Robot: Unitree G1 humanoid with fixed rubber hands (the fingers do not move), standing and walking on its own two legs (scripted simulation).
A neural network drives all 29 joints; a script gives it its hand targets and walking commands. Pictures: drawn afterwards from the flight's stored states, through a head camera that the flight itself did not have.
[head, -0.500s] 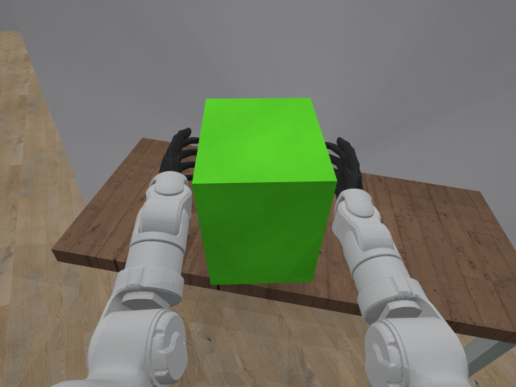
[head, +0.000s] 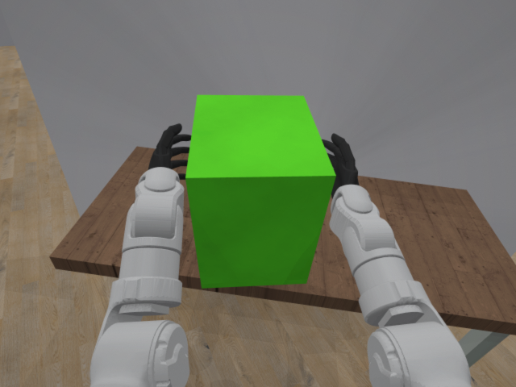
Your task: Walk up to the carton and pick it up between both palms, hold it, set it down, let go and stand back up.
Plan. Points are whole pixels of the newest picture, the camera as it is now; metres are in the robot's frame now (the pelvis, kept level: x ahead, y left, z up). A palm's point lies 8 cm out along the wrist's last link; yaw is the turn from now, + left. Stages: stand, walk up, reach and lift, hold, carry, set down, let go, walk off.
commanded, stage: reach and lift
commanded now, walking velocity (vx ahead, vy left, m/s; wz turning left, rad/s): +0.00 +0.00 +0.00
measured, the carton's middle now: (253, 191) +0.41 -0.02 +0.14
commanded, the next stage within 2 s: hold in 0.96 s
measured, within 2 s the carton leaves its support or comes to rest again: neither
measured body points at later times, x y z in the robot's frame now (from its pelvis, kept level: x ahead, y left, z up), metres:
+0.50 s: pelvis +0.00 -0.01 +0.00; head -0.05 +0.02 +0.45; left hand +0.40 +0.13 +0.22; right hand +0.39 -0.15 +0.22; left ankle +0.00 +0.10 -0.75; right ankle +0.04 -0.13 -0.75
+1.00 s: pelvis +0.00 +0.00 +0.00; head -0.06 +0.03 +0.44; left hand +0.39 +0.13 +0.24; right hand +0.38 -0.15 +0.23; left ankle +0.00 +0.10 -0.75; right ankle +0.04 -0.13 -0.75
